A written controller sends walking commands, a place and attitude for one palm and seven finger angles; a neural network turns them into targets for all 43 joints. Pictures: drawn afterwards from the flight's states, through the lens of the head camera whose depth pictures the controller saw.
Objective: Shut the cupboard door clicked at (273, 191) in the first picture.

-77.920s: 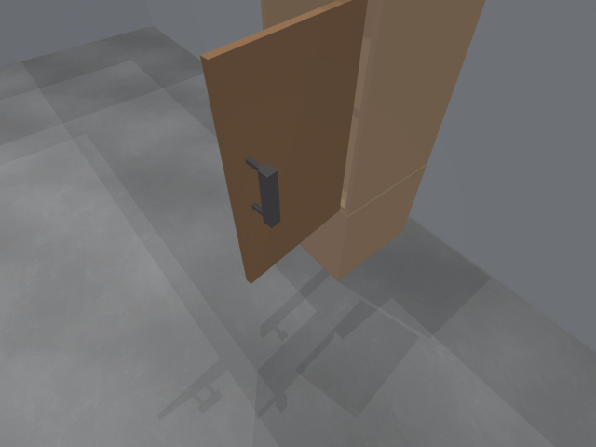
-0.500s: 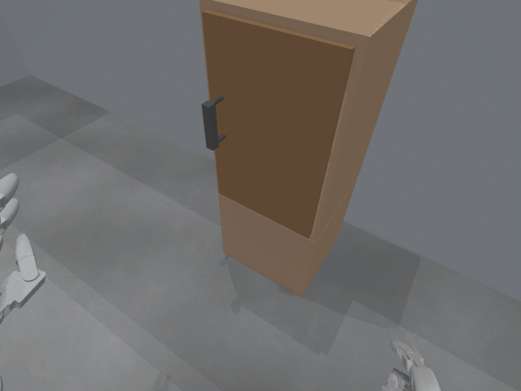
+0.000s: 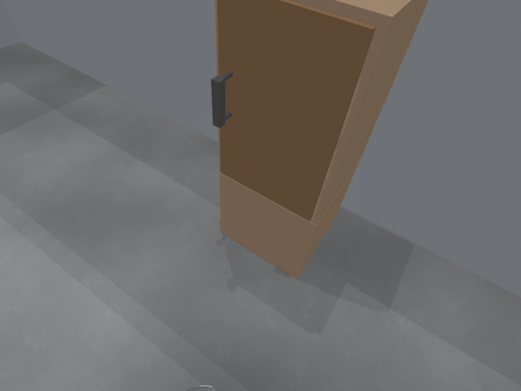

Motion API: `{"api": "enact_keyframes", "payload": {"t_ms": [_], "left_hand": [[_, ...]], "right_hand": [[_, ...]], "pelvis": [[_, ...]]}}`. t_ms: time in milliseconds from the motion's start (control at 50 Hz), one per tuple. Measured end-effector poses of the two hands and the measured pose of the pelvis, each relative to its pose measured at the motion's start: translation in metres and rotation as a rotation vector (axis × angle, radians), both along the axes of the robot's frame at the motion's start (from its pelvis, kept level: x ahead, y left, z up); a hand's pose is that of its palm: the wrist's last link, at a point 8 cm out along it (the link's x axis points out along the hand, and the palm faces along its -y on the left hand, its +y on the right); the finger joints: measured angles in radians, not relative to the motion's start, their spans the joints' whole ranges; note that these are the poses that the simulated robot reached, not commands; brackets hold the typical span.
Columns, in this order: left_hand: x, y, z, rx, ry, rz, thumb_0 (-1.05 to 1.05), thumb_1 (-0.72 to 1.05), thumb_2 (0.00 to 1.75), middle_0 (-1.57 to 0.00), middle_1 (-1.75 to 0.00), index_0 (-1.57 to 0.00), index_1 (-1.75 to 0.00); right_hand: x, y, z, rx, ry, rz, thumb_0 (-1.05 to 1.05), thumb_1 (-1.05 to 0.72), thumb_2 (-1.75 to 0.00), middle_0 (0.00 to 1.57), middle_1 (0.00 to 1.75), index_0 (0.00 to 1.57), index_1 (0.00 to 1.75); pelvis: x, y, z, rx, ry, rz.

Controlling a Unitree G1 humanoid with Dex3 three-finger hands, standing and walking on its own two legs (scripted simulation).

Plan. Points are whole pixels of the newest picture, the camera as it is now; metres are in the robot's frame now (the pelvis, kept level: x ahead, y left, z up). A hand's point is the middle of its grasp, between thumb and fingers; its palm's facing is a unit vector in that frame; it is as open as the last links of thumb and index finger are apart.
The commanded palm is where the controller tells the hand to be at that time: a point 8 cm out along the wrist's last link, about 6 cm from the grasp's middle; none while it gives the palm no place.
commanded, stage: let the arm hang, fingers relaxed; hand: left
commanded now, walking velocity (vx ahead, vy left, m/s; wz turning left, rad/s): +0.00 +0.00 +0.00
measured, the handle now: (223, 99) +0.81 +0.13 -0.01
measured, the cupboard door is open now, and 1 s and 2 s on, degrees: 0 0 0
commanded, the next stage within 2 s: look to check the result in 0.78 s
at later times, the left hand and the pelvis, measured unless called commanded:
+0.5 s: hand out of the picture -0.10 +0.17 -0.16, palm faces +0.05 -0.98 -0.19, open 7.4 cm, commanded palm none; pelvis -0.02 +0.00 +0.01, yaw +0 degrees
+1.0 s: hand out of the picture -0.05 +0.14 -0.17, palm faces +0.04 -0.99 -0.16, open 7.3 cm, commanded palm none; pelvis +0.00 -0.02 +0.01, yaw +0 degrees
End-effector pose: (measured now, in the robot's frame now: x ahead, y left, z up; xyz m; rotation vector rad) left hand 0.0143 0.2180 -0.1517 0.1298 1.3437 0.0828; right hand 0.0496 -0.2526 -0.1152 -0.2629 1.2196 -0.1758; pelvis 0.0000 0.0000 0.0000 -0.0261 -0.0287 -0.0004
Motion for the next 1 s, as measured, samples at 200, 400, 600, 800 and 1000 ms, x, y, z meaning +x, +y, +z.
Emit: {"api": "enact_keyframes", "payload": {"t_ms": [200, 400, 600, 800, 1000], "left_hand": [[-0.145, -0.004, 0.020, -0.006, 0.372, 0.119, 0.01, 0.94, 0.90, -0.20, -0.30, -0.20, -0.30], [-0.147, 0.003, 0.026, 0.052, 0.331, 0.112, 0.00, 0.92, 0.90, -0.20, -0.30, -0.19, -0.30], [-0.086, -0.014, 0.011, 0.019, 0.144, 0.083, 0.00, 0.91, 0.90, -0.20, -0.30, -0.19, -0.30], [-0.063, -0.029, 0.008, -0.006, 0.120, 0.069, 0.00, 0.91, 0.90, -0.20, -0.30, -0.20, -0.30], [-0.071, -0.032, 0.012, 0.015, 0.188, 0.088, 0.00, 0.91, 0.90, -0.20, -0.30, -0.20, -0.30]], "right_hand": [[-0.085, 0.029, -0.009, 0.051, 0.265, -0.086, 0.00, -0.90, -0.90, 0.20, 0.30, 0.20, 0.30], [-0.087, 0.052, -0.026, 0.143, 0.206, -0.117, 0.00, -0.91, -0.90, 0.20, 0.30, 0.20, 0.30], [-0.095, 0.046, -0.027, 0.142, 0.192, -0.134, 0.00, -0.91, -0.90, 0.20, 0.30, 0.20, 0.30], [-0.107, 0.038, -0.023, 0.131, 0.239, -0.155, 0.00, -0.91, -0.90, 0.20, 0.30, 0.19, 0.30], [-0.092, 0.032, -0.023, 0.133, 0.255, -0.144, 0.00, -0.91, -0.90, 0.20, 0.30, 0.19, 0.30]], "pelvis": [[-0.007, 0.006, 0.009, -0.003, 0.005, 0.002], [-0.014, 0.006, 0.009, 0.005, -0.013, -0.010], [-0.016, -0.001, 0.007, 0.011, -0.013, -0.006], [-0.010, -0.010, 0.007, 0.014, -0.006, -0.006], [0.001, -0.018, 0.008, 0.013, -0.009, -0.004]]}}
